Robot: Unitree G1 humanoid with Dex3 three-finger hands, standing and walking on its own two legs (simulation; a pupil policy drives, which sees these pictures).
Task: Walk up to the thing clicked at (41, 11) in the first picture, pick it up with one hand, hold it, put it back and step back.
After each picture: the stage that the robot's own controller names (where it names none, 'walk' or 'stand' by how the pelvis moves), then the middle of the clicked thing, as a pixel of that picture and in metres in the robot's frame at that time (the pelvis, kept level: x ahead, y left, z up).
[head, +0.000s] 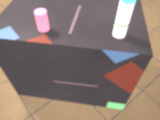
stand; (42, 20) +0.79 +0.24 -0.03
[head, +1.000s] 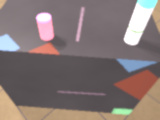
walk; (45, 27) +0.67 +0.19 -0.01
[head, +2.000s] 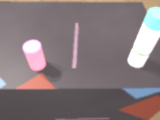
stand; (35, 55) +0.48 +0.22 +0.00
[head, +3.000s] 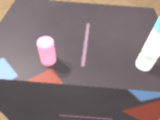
stand; (47, 51) +0.51 +0.18 -0.02
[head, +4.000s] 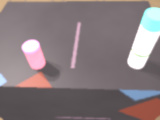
stand; (34, 55) +0.49 +0.23 -0.01
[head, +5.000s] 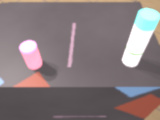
stand; (31, 55) +0.50 +0.24 -0.02
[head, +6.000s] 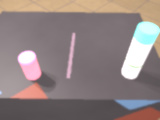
stand; (30, 66) +0.46 +0.24 -0.03
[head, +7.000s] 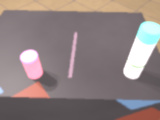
stand; (32, 65) +0.47 +0.23 -0.03
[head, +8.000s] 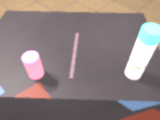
stand; (33, 65) +0.46 +0.23 -0.03
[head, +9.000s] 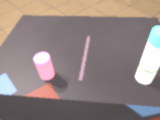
rise first; (44, 66) +0.47 +0.22 -0.02
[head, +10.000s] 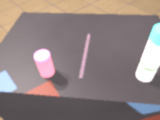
go down; (44, 64) +0.47 +0.22 -0.02
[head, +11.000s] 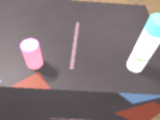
go down; (32, 54) +0.49 +0.20 -0.01
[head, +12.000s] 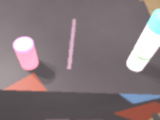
go down; (26, 54) +0.47 +0.21 +0.01
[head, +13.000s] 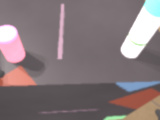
close in; (10, 45) +0.47 +0.22 +0.04
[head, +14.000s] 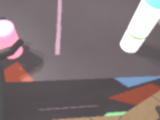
close; (7, 40) +0.48 +0.22 +0.05
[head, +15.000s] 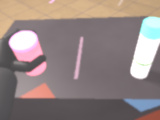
lift; (29, 54) +0.34 +0.16 +0.21
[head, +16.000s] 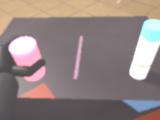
hold; (29, 60) +0.33 +0.17 +0.18
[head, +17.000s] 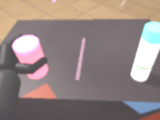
hold; (32, 58) +0.34 +0.17 +0.19
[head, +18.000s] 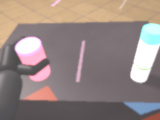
crouch; (34, 60) +0.34 +0.16 +0.19
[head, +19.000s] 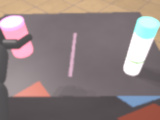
crouch; (18, 37) +0.43 +0.21 +0.18
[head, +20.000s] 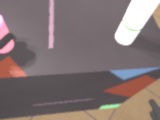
lower; out of the picture +0.49 +0.22 +0.06
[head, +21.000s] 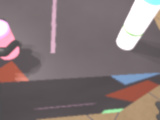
lower; (3, 41) +0.47 +0.22 +0.05
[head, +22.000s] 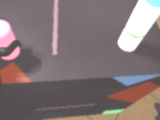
lower; (4, 41) +0.47 +0.22 +0.05
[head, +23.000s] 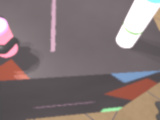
lower; (1, 38) +0.48 +0.22 +0.05
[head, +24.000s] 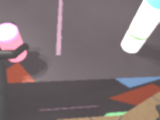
loosen; (11, 44) +0.46 +0.21 +0.05
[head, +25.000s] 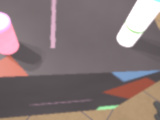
rise; (2, 35) +0.48 +0.21 +0.06
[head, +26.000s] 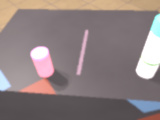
sink last; (43, 62) +0.46 +0.21 +0.02
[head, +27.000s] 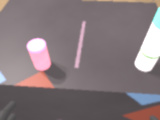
stand; (39, 55) +0.47 +0.20 +0.03
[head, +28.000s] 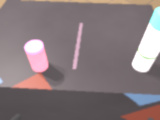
stand; (37, 56) +0.46 +0.20 +0.03
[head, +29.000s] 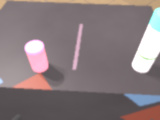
stand; (37, 57) +0.47 +0.20 +0.03
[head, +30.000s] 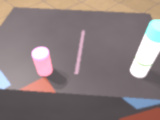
stand; (42, 62) +0.47 +0.20 -0.02
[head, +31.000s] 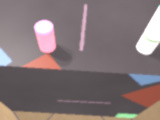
walk; (45, 37) +0.52 +0.16 +0.00
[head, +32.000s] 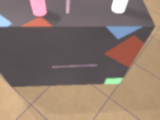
walk; (37, 2) +0.76 +0.24 -0.01
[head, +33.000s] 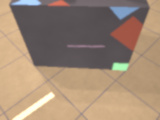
stand; out of the picture +1.09 +0.20 -0.01
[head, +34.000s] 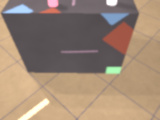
stand; out of the picture +1.08 +0.23 -0.03
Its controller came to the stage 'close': yes
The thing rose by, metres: 0.21
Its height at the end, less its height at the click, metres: +0.00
